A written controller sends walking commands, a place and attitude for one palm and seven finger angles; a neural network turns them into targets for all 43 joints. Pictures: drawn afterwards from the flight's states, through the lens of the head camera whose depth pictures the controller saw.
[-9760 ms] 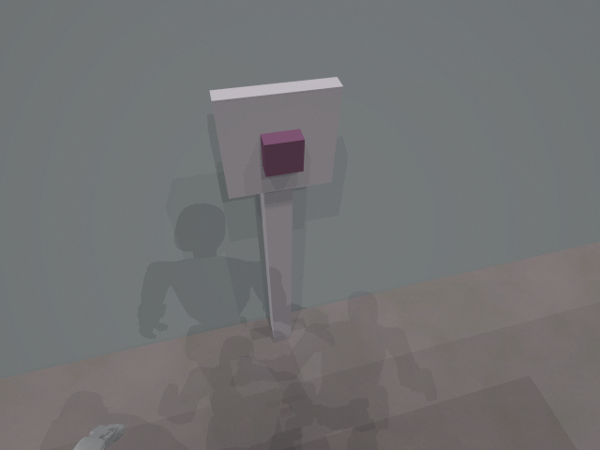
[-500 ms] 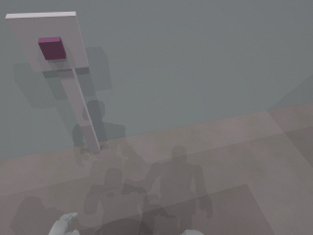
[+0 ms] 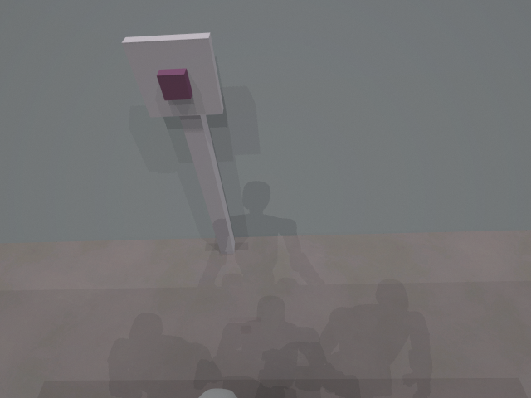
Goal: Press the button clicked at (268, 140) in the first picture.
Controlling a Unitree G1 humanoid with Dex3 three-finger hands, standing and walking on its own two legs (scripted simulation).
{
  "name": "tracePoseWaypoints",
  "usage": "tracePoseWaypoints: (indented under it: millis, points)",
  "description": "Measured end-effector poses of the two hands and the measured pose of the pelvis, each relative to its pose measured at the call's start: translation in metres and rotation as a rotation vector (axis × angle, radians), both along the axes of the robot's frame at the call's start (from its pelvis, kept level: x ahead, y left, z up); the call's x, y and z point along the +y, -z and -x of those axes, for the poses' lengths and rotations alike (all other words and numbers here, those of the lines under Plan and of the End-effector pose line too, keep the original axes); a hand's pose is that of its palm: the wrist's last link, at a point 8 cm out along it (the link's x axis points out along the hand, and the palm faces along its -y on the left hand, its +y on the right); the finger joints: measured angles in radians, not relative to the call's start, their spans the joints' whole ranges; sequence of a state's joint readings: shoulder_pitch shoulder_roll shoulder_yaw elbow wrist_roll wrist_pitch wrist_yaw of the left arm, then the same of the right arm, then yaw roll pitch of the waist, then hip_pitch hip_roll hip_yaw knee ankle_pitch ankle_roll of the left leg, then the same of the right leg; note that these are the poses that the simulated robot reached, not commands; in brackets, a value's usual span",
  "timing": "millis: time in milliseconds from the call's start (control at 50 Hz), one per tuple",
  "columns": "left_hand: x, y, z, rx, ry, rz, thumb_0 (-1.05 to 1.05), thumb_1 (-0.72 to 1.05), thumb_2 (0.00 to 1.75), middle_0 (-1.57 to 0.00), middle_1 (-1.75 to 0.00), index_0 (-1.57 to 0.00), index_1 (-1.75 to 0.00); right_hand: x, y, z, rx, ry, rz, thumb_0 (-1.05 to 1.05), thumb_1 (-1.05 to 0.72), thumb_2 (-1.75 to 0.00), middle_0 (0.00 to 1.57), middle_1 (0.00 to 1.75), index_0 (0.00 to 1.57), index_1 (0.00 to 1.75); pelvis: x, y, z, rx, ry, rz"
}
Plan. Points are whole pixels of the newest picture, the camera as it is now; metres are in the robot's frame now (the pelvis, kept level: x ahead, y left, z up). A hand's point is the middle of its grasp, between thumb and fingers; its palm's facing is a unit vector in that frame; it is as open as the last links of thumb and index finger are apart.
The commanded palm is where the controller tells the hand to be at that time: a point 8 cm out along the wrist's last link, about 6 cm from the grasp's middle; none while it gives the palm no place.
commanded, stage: take the last steps up to it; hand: left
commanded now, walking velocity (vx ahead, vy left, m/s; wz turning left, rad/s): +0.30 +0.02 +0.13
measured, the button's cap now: (175, 84) +0.78 +0.25 +0.08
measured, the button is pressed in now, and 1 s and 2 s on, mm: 0 0 0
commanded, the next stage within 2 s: come to a stop and stand still in 0.86 s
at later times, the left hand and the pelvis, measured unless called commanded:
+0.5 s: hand out of the picture +0.08 +0.25 -0.18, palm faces +0.08 -0.98 -0.17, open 7.4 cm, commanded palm none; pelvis +0.07 +0.06 +0.00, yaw +2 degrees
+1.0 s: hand (187, 336) +0.26 +0.18 -0.17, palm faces +0.09 -0.97 -0.22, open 7.2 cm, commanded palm none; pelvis +0.23 +0.00 +0.00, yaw +3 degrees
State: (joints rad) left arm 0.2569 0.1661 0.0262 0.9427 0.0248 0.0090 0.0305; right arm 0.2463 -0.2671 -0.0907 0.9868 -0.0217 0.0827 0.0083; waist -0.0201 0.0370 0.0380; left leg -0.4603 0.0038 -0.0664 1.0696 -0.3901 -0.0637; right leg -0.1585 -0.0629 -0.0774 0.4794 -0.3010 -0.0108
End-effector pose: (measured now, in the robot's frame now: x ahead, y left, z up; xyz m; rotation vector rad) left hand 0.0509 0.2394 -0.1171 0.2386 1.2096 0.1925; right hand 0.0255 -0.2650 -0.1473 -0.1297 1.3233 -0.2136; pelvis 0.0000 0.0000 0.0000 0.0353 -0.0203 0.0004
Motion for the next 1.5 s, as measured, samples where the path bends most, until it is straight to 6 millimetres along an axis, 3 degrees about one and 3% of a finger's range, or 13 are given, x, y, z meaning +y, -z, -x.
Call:
tracePoseWaypoints:
  millis: [100, 200, 240, 300, 440, 620, 700, 760, 840, 960, 1100, 1260, 1500]
  points:
    - [0.012, 0.013, 0.053, 0.097, -0.089, 0.038, 0.0, 0.91, 0.9, -0.21, -0.3, -0.2, -0.3, 0.021, -0.006, -0.04, -0.03, -0.104, 0.013, 0.0, -0.91, -0.89, 0.2, 0.3, 0.19, 0.29, 0.015, 0.001, 0.0, 0.014, -0.032, 0.006]
    - [0.034, 0.036, 0.106, 0.225, -0.181, 0.09, 0.0, 0.91, 0.9, -0.21, -0.3, -0.2, -0.3, 0.061, -0.012, -0.085, -0.13, -0.193, 0.035, 0.0, -0.91, -0.89, 0.2, 0.3, 0.19, 0.29, 0.041, 0.012, -0.008, 0.025, -0.052, 0.034]
    - [0.041, 0.04, 0.117, 0.282, -0.188, 0.103, 0.0, 0.91, 0.9, -0.21, -0.29, -0.2, -0.3, 0.077, -0.017, -0.092, -0.163, -0.198, 0.032, 0.0, -0.91, -0.89, 0.2, 0.3, 0.2, 0.3, 0.048, 0.012, -0.014, 0.013, -0.037, 0.032]
    - [0.048, 0.038, 0.111, 0.317, -0.172, 0.119, 0.01, 0.91, 0.9, -0.2, -0.29, -0.2, -0.3, 0.095, -0.023, -0.088, -0.174, -0.175, 0.023, 0.0, -0.91, -0.89, 0.2, 0.3, 0.2, 0.3, 0.056, 0.005, -0.027, 0.001, -0.032, 0.054]
    - [0.059, 0.033, 0.027, 0.187, -0.122, 0.131, 0.01, 0.91, 0.9, -0.2, -0.29, -0.19, -0.3, 0.091, -0.022, -0.05, -0.033, -0.096, 0.047, -0.01, -0.95, -0.89, 0.2, 0.3, 0.2, 0.3, 0.063, -0.002, -0.057, -0.011, -0.04, 0.055]
    - [0.038, 0.029, -0.132, 0.021, 0.009, 0.103, 0.01, 0.91, 0.9, -0.2, -0.29, -0.19, -0.3, 0.091, -0.003, 0.005, 0.246, 0.036, -0.029, 0.0, -0.92, -0.89, 0.2, 0.3, 0.2, 0.3, 0.042, 0.01, -0.116, -0.004, -0.022, 0.031]
    - [0.017, 0.033, -0.203, -0.082, 0.06, 0.074, 0.0, 0.91, 0.9, -0.2, -0.29, -0.19, -0.3, 0.082, 0.013, 0.005, 0.344, 0.08, -0.079, 0.0, -0.91, -0.89, 0.2, 0.3, 0.2, 0.3, 0.021, 0.027, -0.155, -0.007, -0.016, 0.024]
    - [0.002, 0.03, -0.225, -0.125, 0.048, 0.066, 0.0, 0.91, 0.9, -0.2, -0.29, -0.19, -0.3, 0.069, 0.021, -0.022, 0.345, 0.083, -0.093, 0.0, -0.91, -0.89, 0.2, 0.3, 0.2, 0.3, 0.009, 0.028, -0.172, -0.024, -0.022, 0.037]
    - [-0.012, 0.022, -0.222, -0.083, 0.006, 0.071, 0.0, 0.91, 0.9, -0.2, -0.29, -0.2, -0.3, 0.05, 0.018, -0.092, 0.225, 0.035, -0.08, 0.0, -0.91, -0.89, 0.2, 0.3, 0.2, 0.3, 0.0, 0.015, -0.191, -0.029, -0.036, 0.036]
    - [-0.01, 0.016, -0.209, -0.011, -0.056, 0.051, -0.01, 0.95, 0.9, -0.21, -0.29, -0.2, -0.3, 0.04, 0.007, -0.199, 0.02, -0.033, -0.064, 0.0, -0.91, -0.89, 0.2, 0.3, 0.19, 0.29, -0.005, 0.003, -0.219, -0.011, -0.044, 0.042]
    - [-0.021, 0.031, -0.184, 0.102, -0.121, 0.126, 0.0, 0.93, 0.9, -0.2, -0.29, -0.2, -0.3, 0.043, -0.003, -0.271, -0.057, -0.096, -0.01, 0.01, -0.94, -0.89, 0.2, 0.3, 0.19, 0.29, 0.007, 0.003, -0.248, -0.01, -0.038, 0.064]
    - [-0.021, 0.048, -0.167, 0.216, -0.147, 0.19, 0.0, 0.91, 0.9, -0.2, -0.29, -0.2, -0.3, 0.067, -0.011, -0.299, -0.083, -0.113, 0.026, 0.0, -0.95, -0.89, 0.2, 0.3, 0.2, 0.3, 0.025, 0.006, -0.256, -0.024, -0.024, 0.042]
    - [0.004, 0.031, -0.151, 0.205, -0.11, 0.068, 0.0, 0.91, 0.9, -0.2, -0.29, -0.19, -0.3, 0.057, 0.005, -0.279, -0.09, -0.076, -0.029, -0.01, -0.94, -0.89, 0.2, 0.3, 0.2, 0.3, 0.016, 0.009, -0.232, -0.022, -0.018, 0.029]
